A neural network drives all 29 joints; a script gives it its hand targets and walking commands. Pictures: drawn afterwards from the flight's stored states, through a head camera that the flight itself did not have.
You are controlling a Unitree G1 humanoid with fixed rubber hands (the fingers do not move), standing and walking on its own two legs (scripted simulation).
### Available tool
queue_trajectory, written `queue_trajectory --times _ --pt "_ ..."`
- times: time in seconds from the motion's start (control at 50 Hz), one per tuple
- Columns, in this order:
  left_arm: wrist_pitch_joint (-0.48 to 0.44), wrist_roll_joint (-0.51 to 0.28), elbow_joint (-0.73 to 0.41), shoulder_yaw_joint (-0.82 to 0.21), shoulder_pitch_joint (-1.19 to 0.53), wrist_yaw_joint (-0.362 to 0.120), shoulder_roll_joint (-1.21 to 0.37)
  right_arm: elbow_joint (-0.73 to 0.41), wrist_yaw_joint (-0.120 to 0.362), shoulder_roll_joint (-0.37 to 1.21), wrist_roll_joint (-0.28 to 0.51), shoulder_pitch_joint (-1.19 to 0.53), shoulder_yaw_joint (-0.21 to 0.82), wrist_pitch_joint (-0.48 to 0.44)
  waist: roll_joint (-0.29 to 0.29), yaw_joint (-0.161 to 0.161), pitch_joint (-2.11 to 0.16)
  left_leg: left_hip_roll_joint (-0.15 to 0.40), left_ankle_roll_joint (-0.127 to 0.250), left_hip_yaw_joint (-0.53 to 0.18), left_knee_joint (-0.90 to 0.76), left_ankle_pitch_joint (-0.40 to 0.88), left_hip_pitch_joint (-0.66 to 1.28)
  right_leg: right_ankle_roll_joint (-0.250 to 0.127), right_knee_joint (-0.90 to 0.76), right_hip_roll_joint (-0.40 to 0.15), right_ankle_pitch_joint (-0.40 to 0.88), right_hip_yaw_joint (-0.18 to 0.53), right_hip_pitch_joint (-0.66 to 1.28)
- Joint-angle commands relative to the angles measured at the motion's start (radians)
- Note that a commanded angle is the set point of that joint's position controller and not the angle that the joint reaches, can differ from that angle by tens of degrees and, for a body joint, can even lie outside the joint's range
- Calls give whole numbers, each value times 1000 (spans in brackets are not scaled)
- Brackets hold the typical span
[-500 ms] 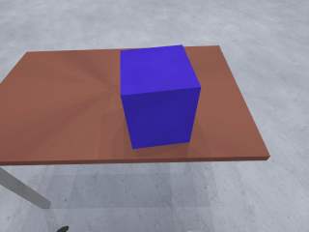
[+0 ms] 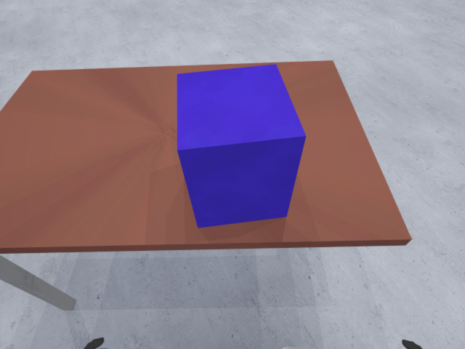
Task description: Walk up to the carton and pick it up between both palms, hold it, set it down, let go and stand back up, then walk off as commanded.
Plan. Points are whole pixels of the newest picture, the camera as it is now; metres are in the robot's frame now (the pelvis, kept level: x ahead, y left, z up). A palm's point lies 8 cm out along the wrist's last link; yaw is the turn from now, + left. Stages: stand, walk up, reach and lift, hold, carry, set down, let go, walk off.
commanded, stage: walk up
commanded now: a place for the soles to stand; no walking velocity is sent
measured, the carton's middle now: (235, 149) +0.49 +0.02 +0.04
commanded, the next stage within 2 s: reach and lift in 0.28 s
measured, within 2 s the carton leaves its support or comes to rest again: neither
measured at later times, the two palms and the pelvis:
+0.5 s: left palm (93, 342) +0.16 +0.28 -0.10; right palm out of the picture +0.13 -0.29 -0.12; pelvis +0.00 +0.00 -0.01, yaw +2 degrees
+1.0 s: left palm (105, 331) +0.17 +0.25 -0.07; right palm (412, 338) +0.16 -0.27 -0.08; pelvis +0.02 -0.01 -0.01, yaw +3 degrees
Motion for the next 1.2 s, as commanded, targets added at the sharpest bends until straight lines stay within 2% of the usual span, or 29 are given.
queue_trajectory --times 0.0,0.14,0.26,0.28,0.3,0.32,0.34,0.36,0.4,0.48,0.52,0.6,0.68,0.76,0.84,0.94,1.04,1.14,1.18 --pt "-22 2 -64 53 -67 -1 201 -62 -11 -217 29 -35 -32 -20 -26 5 -182 144 31 -133 -156 60 74 -45 -208 -123 51 162 90" --pt "-21 6 -68 55 -74 -4 208 -66 -7 -216 30 -40 -29 -18 -34 4 -164 131 30 -129 -160 -9 66 -45 -236 -123 -43 177 65" --pt "-21 5 -70 56 -74 -5 209 -68 -5 -215 29 -37 -28 -20 -32 7 -164 128 28 -128 -162 -7 69 -44 -237 -119 -47 175 66" --pt "155 -30 -421 43 -413 50 150 -182 24 -73 -74 -301 -179 -140 39 -3 -145 35 -19 56 -56 -388 -170 -32 2 6 -309 -132 66" --pt "254 -8 -477 47 -282 68 105 -175 61 -143 -89 -187 -174 -135 97 -31 -81 101 27 56 -101 -514 -358 -24 102 54 -266 -130 235" --pt "307 14 -499 65 -223 71 72 -180 73 -183 -90 -128 -170 -125 137 -46 -80 129 60 62 -117 -552 -533 -15 199 85 -176 -136 403" --pt "336 36 -523 80 -208 65 54 -196 74 -192 -83 -101 -168 -114 141 -52 -86 139 70 66 -123 -547 -609 -12 228 91 -126 -141 490" --pt "366 45 -556 87 -191 55 52 -221 78 -193 -70 -88 -171 -102 124 -50 -90 134 66 66 -109 -500 -605 -15 215 81 -86 -134 500" --pt "428 44 -623 80 -167 38 62 -260 81 -178 -35 -61 -169 -82 67 -49 -107 113 45 59 -39 -405 -469 -28 141 46 -54 -111 374" --pt "503 65 -669 66 -97 22 77 -388 75 -151 -13 -12 -168 -38 -93 -30 -86 47 -2 70 46 -265 -173 -27 -19 -8 -171 -50 137" --pt "512 71 -709 71 -71 21 80 -456 69 -141 -1 4 -163 -19 -111 -15 -95 29 -18 65 33 -198 -62 -25 -56 -11 -150 -55 91" --pt "490 84 -806 99 -3 34 70 -533 65 -148 25 78 -147 -2 -50 -2 -171 31 -15 64 -14 -39 3 -5 -53 17 85 -78 203" --pt "455 80 -854 112 55 42 46 -551 65 -143 53 130 -125 -14 -32 -1 -211 16 -22 50 -31 96 59 -6 -58 29 252 -84 220" --pt "396 55 -901 115 91 54 29 -598 73 -146 64 155 -114 -58 -31 4 -250 7 -32 40 -41 208 114 -13 -80 38 333 -88 212" --pt "314 12 -953 102 121 69 17 -671 74 -122 70 178 -106 -114 -50 8 -290 -3 -30 40 -59 257 141 -14 -104 40 380 -75 232" --pt "226 -29 -982 81 181 83 2 -752 67 -66 81 237 -96 -158 -75 14 -290 -12 -18 51 -104 231 157 -8 -149 36 356 -57 249" --pt "180 -55 -980 86 240 77 12 -818 46 -12 84 310 -83 -150 -96 22 -245 -25 6 64 -164 142 134 6 -199 19 294 -30 282" --pt "154 -81 -1005 104 259 76 25 -902 25 34 79 354 -76 -117 -80 35 -195 -31 17 71 -200 84 126 17 -248 -3 133 -10 259" --pt "145 -100 -1029 108 240 80 32 -955 19 54 75 345 -72 -103 -77 39 -181 -31 20 70 -208 43 111 19 -267 -14 30 9 237"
